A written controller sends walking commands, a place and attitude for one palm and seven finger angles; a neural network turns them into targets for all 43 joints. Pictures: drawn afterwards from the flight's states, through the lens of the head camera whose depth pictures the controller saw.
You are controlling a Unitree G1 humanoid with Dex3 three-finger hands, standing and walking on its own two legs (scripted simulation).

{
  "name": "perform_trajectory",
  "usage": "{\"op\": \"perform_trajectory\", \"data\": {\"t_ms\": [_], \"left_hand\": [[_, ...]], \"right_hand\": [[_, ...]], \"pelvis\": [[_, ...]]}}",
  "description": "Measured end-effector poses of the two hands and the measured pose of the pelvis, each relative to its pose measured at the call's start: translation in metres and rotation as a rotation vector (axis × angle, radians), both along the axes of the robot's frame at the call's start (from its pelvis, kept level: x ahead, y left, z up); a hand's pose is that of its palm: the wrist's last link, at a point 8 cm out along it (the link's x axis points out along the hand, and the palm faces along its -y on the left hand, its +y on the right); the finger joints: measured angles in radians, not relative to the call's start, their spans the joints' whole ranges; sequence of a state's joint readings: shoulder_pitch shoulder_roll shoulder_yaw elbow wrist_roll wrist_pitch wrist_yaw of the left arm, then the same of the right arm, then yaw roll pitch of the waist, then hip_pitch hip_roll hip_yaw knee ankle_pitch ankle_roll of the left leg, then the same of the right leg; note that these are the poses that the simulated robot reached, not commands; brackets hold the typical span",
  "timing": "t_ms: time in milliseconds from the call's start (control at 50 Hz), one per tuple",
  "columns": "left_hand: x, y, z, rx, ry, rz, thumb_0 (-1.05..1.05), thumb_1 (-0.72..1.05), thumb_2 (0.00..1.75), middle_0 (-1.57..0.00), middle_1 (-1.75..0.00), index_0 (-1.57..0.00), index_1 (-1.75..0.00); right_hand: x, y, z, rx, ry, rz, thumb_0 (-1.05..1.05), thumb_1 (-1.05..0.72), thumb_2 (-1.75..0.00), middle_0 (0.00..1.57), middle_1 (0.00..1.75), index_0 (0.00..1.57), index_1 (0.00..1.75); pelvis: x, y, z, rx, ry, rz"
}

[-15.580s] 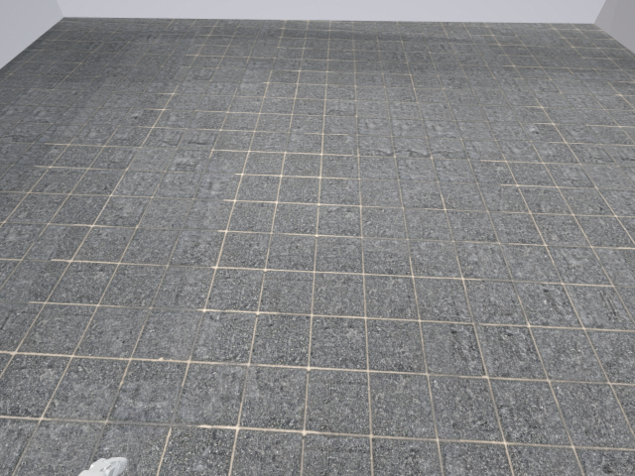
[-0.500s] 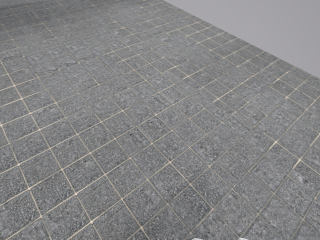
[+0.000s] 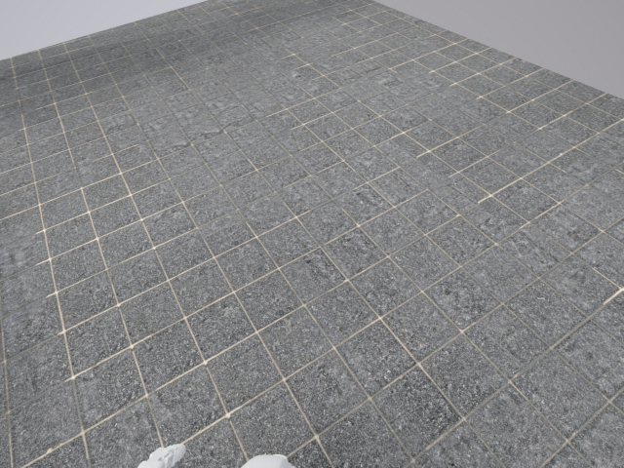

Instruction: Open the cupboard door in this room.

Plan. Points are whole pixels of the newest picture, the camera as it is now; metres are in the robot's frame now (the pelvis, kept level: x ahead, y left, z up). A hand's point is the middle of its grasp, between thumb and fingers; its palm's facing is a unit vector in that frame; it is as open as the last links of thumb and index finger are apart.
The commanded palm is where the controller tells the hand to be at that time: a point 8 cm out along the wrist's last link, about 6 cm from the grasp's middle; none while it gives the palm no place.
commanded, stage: turn or walk to find it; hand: left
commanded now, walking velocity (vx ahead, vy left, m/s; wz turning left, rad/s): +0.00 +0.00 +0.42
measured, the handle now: out of the picture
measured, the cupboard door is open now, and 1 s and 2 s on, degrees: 0 0 0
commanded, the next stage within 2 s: stand and wait in 1.62 s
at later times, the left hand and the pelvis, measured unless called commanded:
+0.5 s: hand out of the picture -0.06 +0.27 -0.18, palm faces +0.28 -0.93 -0.24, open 7.4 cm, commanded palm none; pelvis -0.03 +0.05 +0.00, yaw +13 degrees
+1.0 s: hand out of the picture +0.01 +0.23 -0.14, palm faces +0.41 -0.87 -0.28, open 7.4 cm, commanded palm none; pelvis -0.02 +0.01 +0.00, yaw +26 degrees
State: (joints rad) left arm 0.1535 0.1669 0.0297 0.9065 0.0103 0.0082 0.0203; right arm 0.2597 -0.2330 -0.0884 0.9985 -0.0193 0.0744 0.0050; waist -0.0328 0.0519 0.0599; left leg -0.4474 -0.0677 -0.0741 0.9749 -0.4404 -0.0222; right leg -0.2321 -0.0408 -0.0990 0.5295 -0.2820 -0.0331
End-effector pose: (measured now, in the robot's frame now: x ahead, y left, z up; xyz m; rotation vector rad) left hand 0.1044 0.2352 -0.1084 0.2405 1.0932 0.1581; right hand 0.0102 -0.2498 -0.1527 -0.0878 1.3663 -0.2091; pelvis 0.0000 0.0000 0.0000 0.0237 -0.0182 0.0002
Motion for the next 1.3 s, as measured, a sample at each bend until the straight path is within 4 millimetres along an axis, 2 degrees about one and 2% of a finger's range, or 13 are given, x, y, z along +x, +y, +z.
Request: {"op": "perform_trajectory", "data": {"t_ms": [120, 220, 300, 380, 440, 520, 660, 820, 900, 1020, 1120, 1220, 1300], "left_hand": [[-0.045, -0.002, -0.003, -0.009, 0.063, 0.086, 0.0, 0.9, 0.9, -0.21, -0.3, -0.21, -0.3], [-0.086, 0.007, -0.012, -0.033, 0.121, 0.164, 0.0, 0.9, 0.9, -0.21, -0.3, -0.21, -0.3], [-0.123, 0.023, -0.024, -0.053, 0.176, 0.23, 0.0, 0.9, 0.9, -0.21, -0.3, -0.21, -0.3], [-0.16, 0.05, -0.044, -0.075, 0.229, 0.302, 0.0, 0.9, 0.9, -0.21, -0.3, -0.21, -0.3], [-0.179, 0.066, -0.048, -0.074, 0.281, 0.335, 0.0, 0.9, 0.9, -0.21, -0.3, -0.21, -0.29], [-0.18, 0.08, -0.039, -0.078, 0.266, 0.362, 0.01, 0.91, 0.9, -0.2, -0.3, -0.2, -0.29], [-0.155, 0.09, -0.026, -0.058, 0.157, 0.376, 0.0, 0.91, 0.9, -0.2, -0.3, -0.2, -0.29], [-0.111, 0.072, -0.011, -0.025, 0.036, 0.367, 0.0, 0.91, 0.9, -0.2, -0.3, -0.2, -0.29], [-0.104, 0.054, -0.007, 0.008, -0.014, 0.374, 0.0, 0.91, 0.9, -0.2, -0.3, -0.2, -0.29], [-0.133, 0.025, 0.002, 0.005, 0.022, 0.452, 0.0, 0.9, 0.9, -0.21, -0.3, -0.21, -0.29], [-0.168, 0.008, -0.001, -0.018, 0.082, 0.531, 0.0, 0.9, 0.9, -0.21, -0.3, -0.21, -0.3], [-0.212, -0.004, -0.01, -0.053, 0.148, 0.615, 0.0, 0.9, 0.9, -0.21, -0.3, -0.21, -0.3], [-0.252, -0.006, -0.021, -0.084, 0.201, 0.688, 0.0, 0.9, 0.9, -0.21, -0.3, -0.21, -0.3]], "right_hand": [[0.004, -0.008, 0.004, -0.003, 0.024, 0.063, 0.0, -0.91, -0.9, 0.2, 0.3, 0.2, 0.3], [0.022, -0.001, 0.009, -0.024, 0.032, 0.139, 0.0, -0.91, -0.9, 0.2, 0.3, 0.2, 0.3], [0.052, 0.017, 0.014, -0.049, -0.011, 0.217, 0.0, -0.91, -0.9, 0.2, 0.3, 0.2, 0.3], [0.086, 0.045, 0.018, -0.084, -0.111, 0.299, 0.0, -0.91, -0.9, 0.2, 0.3, 0.2, 0.3], [0.102, 0.067, 0.029, -0.089, -0.172, 0.338, 0.0, -0.91, -0.9, 0.2, 0.3, 0.2, 0.3], [0.111, 0.087, 0.04, -0.087, -0.193, 0.379, 0.0, -0.91, -0.9, 0.2, 0.3, 0.2, 0.3], [0.108, 0.099, 0.038, -0.055, -0.177, 0.41, 0.0, -0.91, -0.9, 0.21, 0.3, 0.2, 0.3], [0.085, 0.074, 0.015, -0.019, -0.078, 0.404, 0.0, -0.91, -0.9, 0.21, 0.3, 0.2, 0.3], [0.08, 0.052, -0.004, 0.003, -0.028, 0.408, 0.0, -0.91, -0.9, 0.21, 0.3, 0.2, 0.3], [0.091, 0.035, -0.002, 0.007, 0.017, 0.459, 0.0, -0.91, -0.9, 0.2, 0.3, 0.2, 0.3], [0.106, 0.035, 0.001, -0.002, 0.025, 0.521, 0.0, -0.91, -0.9, 0.2, 0.3, 0.2, 0.3], [0.13, 0.055, 0.006, -0.017, 0.004, 0.605, 0.0, -0.91, -0.9, 0.2, 0.3, 0.2, 0.3], [0.154, 0.087, 0.011, -0.025, -0.059, 0.686, 0.0, -0.91, -0.9, 0.2, 0.3, 0.2, 0.3]], "pelvis": [[-0.006, -0.004, 0.004, 0.004, -0.003, 0.064], [-0.01, 0.003, 0.003, 0.003, 0.005, 0.113], [-0.016, 0.016, 0.0, -0.007, 0.014, 0.148], [-0.023, 0.037, -0.011, -0.029, 0.018, 0.188], [-0.027, 0.046, -0.009, -0.03, 0.012, 0.194], [-0.028, 0.054, 0.001, -0.05, 0.014, 0.229], [-0.029, 0.057, 0.006, -0.046, 0.018, 0.283], [-0.026, 0.037, 0.001, -0.024, 0.025, 0.353], [-0.021, 0.019, -0.007, -0.012, 0.027, 0.389], [-0.018, 0.006, 0.002, 0.009, 0.015, 0.457], [-0.016, 0.002, 0.004, 0.017, 0.015, 0.508], [-0.02, 0.006, 0.004, 0.014, 0.017, 0.555], [-0.029, 0.015, 0.0, 0.0, 0.016, 0.591]]}}
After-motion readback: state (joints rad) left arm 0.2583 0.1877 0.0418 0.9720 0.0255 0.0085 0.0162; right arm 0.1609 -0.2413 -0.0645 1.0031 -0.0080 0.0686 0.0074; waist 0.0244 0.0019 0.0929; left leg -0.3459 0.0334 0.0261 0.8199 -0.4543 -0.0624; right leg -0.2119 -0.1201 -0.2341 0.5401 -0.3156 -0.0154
